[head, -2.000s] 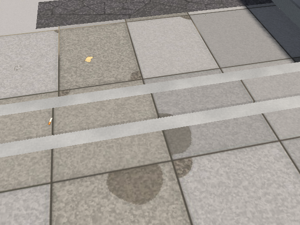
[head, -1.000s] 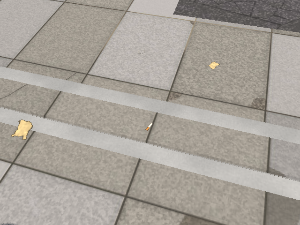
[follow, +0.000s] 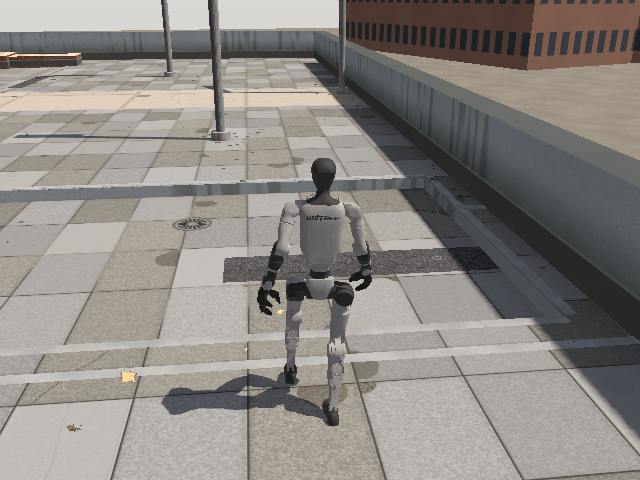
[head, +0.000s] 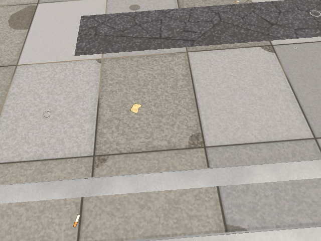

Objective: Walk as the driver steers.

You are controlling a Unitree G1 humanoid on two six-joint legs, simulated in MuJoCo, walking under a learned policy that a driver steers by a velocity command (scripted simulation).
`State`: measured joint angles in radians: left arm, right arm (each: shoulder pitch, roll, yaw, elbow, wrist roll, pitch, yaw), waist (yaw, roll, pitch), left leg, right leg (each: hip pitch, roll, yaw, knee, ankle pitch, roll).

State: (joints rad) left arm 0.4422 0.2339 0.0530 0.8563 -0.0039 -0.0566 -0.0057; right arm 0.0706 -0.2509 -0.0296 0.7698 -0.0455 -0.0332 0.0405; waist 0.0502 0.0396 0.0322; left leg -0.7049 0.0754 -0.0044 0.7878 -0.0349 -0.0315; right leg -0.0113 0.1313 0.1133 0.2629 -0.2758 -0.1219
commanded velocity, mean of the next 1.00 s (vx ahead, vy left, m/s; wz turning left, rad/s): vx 0.50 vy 0.00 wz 0.31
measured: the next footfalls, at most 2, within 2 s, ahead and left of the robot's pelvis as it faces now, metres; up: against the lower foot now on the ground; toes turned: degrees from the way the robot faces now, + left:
left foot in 0.16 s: +0.29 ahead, +0.09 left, +0.00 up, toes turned -2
right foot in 0.68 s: +0.57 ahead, -0.07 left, +0.00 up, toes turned +14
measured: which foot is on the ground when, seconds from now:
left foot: up 0.00-0.14, down 0.16-0.68, up 0.70-1.00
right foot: down 0.00-0.18, up 0.20-0.66, down 0.68-1.00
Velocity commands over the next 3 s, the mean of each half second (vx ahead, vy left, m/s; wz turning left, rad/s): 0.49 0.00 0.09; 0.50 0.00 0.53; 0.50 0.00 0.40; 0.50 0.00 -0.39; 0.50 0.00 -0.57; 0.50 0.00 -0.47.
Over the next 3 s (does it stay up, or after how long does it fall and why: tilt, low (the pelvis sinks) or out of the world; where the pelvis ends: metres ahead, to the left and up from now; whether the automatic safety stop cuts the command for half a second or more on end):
stays up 1.52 0.37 -0.14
